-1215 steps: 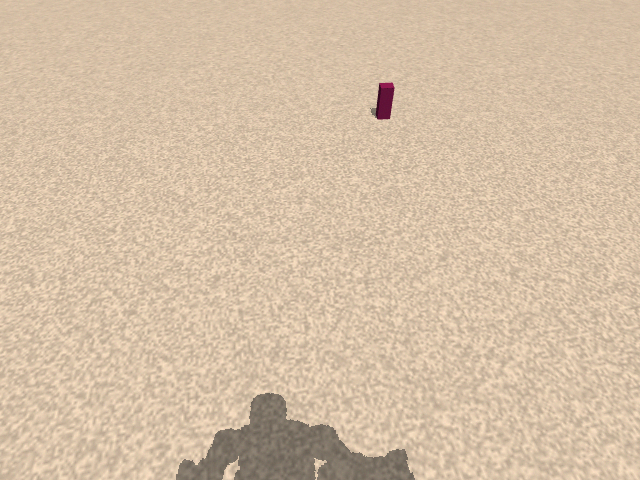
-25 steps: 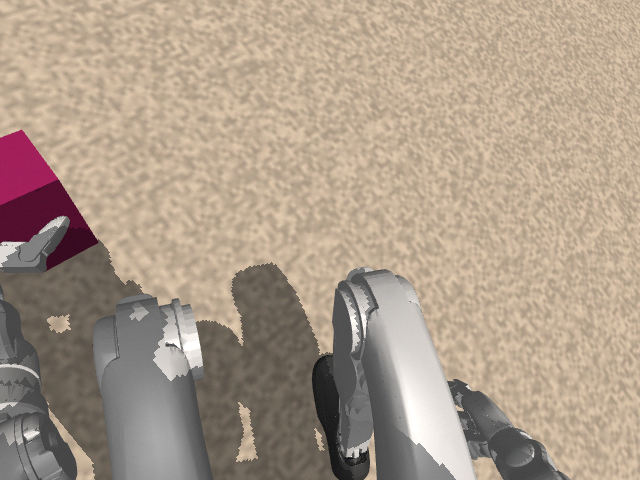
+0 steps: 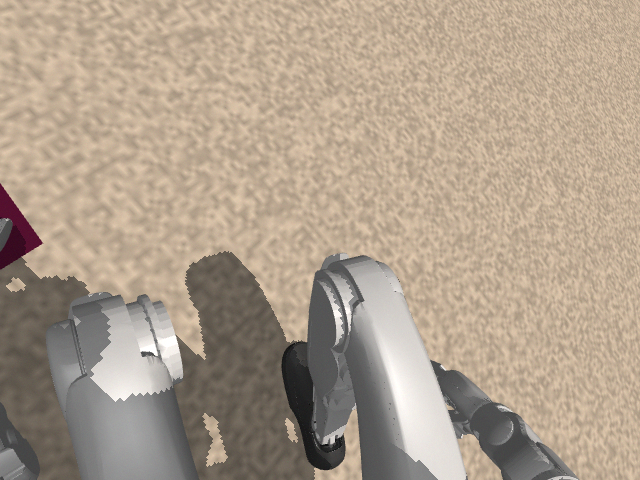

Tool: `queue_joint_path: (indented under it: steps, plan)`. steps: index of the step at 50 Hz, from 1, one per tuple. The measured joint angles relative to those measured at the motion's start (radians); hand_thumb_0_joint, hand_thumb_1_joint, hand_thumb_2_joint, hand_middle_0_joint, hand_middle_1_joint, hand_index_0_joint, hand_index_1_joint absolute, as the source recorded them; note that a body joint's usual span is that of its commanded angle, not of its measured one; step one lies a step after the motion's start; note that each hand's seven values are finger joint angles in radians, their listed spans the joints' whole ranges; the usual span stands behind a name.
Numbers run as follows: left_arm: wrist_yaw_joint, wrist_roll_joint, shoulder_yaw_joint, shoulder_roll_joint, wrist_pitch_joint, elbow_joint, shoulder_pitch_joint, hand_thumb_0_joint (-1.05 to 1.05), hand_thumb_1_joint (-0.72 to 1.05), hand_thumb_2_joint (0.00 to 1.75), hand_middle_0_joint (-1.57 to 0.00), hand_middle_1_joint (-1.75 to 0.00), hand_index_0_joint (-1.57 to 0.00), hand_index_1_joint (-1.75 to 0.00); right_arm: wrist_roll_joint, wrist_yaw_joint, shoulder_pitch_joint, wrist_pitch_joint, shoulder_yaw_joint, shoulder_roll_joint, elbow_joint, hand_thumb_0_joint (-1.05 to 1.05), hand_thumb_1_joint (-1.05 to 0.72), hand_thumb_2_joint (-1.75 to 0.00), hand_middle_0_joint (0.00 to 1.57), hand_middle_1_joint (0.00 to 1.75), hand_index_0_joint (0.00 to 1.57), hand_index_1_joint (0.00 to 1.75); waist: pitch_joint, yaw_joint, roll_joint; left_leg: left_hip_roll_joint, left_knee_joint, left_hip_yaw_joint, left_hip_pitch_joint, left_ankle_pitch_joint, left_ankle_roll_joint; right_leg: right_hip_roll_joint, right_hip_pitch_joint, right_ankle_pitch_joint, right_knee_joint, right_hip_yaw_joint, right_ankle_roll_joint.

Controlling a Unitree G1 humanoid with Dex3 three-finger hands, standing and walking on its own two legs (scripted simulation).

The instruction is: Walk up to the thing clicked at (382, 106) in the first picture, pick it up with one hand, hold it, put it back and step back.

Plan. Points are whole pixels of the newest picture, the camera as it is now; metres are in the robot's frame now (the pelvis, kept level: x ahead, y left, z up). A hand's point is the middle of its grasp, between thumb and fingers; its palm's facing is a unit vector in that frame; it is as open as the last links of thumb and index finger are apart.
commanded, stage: lower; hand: left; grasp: from the side
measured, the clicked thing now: out of the picture +0.43 +0.30 -0.15
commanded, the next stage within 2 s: loosen in 0.90 s
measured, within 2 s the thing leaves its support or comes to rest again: rests again in 0.76 s
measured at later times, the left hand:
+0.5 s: hand out of the picture +0.42 +0.31 -0.15, palm faces +0.44 -0.90 +0.02, open 9.9 cm
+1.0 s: hand out of the picture +0.42 +0.31 -0.16, palm faces +0.45 -0.89 +0.02, open 9.9 cm
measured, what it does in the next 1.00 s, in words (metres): stands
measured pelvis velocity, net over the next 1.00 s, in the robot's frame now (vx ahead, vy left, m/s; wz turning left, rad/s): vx -0.01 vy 0.02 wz -0.06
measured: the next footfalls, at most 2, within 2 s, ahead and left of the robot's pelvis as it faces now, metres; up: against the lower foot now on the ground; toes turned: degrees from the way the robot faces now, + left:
none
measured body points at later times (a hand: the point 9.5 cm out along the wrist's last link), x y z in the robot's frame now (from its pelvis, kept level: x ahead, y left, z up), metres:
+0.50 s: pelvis -0.01 +0.01 +0.00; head +0.22 +0.18 +0.35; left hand +0.39 +0.36 -0.15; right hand +0.15 -0.25 -0.05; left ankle +0.08 +0.14 -0.25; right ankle +0.12 -0.13 -0.25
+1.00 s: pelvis -0.01 +0.02 -0.01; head +0.22 +0.19 +0.34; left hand +0.39 +0.35 -0.16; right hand +0.16 -0.24 -0.05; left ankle +0.08 +0.14 -0.25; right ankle +0.12 -0.13 -0.25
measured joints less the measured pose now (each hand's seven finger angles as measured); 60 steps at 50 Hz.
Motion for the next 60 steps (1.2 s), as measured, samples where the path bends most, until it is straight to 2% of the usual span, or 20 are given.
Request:
queue_joint_path:
  steps: [19, 34, 52, 56, 60]
  plan:
    - [0.057, 0.015, -0.010, 0.067, -0.063, 0.074, -0.008, 0.00, -0.36, 1.07, -0.71, -1.01, -0.73, -0.98, -0.041, 0.014, -0.037, -0.007, 0.078, -0.014, -0.036, 0.00, -0.91, -0.90, 0.20, 0.30, 0.20, 0.30, 0.053, -0.015, -0.039, 0.002, 0.030, -0.032, 0.011, 0.001, 0.025, 0.016, 0.039, 0.012, -0.012, -0.027, 0.000]
    - [0.106, 0.033, -0.023, 0.097, -0.095, 0.101, -0.005, 0.00, -0.36, 1.07, -0.72, -1.01, -0.73, -0.98, -0.063, 0.022, -0.057, -0.009, 0.115, -0.010, -0.052, 0.00, -0.91, -0.90, 0.20, 0.30, 0.20, 0.30, 0.072, -0.017, -0.062, 0.004, 0.044, -0.052, 0.022, -0.005, 0.033, 0.024, 0.061, 0.016, -0.020, -0.044, -0.004]
    - [0.135, 0.035, -0.040, 0.120, -0.149, 0.146, -0.011, -0.01, -0.35, 1.04, -0.73, -0.99, -0.74, -0.96, -0.080, 0.025, -0.081, -0.014, 0.151, -0.011, -0.065, 0.00, -0.90, -0.90, 0.20, 0.30, 0.20, 0.30, 0.092, -0.016, -0.081, 0.008, 0.058, -0.073, 0.031, -0.013, 0.036, 0.033, 0.073, 0.020, -0.024, -0.059, -0.002]
    - [0.136, 0.030, -0.042, 0.124, -0.155, 0.150, -0.011, -0.01, -0.32, 0.98, -0.74, -0.95, -0.76, -0.93, -0.082, 0.025, -0.085, -0.013, 0.157, -0.011, -0.067, 0.00, -0.90, -0.90, 0.20, 0.30, 0.20, 0.30, 0.093, -0.014, -0.084, 0.009, 0.058, -0.077, 0.035, -0.016, 0.033, 0.034, 0.076, 0.022, -0.025, -0.062, 0.000]
    - [0.138, 0.023, -0.048, 0.126, -0.156, 0.153, -0.015, -0.01, -0.28, 0.84, -0.75, -0.87, -0.77, -0.85, -0.084, 0.023, -0.089, -0.013, 0.161, -0.011, -0.068, 0.00, -0.91, -0.90, 0.20, 0.30, 0.20, 0.30, 0.092, -0.013, -0.086, 0.009, 0.059, -0.081, 0.037, -0.017, 0.031, 0.034, 0.077, 0.023, -0.027, -0.064, 0.004]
